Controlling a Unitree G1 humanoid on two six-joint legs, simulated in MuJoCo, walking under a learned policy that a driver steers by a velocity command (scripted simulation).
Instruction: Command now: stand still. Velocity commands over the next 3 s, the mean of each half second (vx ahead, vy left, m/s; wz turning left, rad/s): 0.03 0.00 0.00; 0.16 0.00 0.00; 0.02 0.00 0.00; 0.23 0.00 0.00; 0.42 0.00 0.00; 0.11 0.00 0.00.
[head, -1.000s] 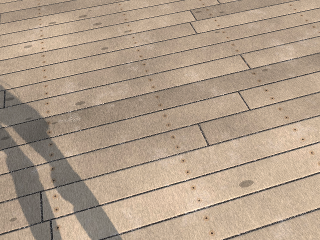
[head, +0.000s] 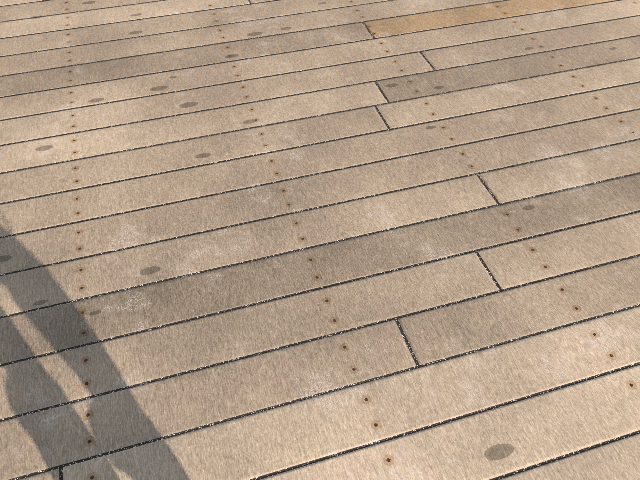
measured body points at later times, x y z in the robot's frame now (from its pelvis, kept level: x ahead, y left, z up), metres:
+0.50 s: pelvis +0.02 -0.01 +0.00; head +0.01 +0.00 +0.45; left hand -0.06 +0.19 -0.17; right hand -0.03 -0.21 -0.17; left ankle +0.05 +0.08 -0.74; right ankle -0.07 -0.09 -0.74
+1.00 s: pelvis +0.14 +0.05 +0.00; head +0.17 +0.05 +0.45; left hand +0.17 +0.26 -0.16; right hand +0.13 -0.16 -0.16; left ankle +0.14 +0.12 -0.74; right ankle +0.17 -0.07 -0.73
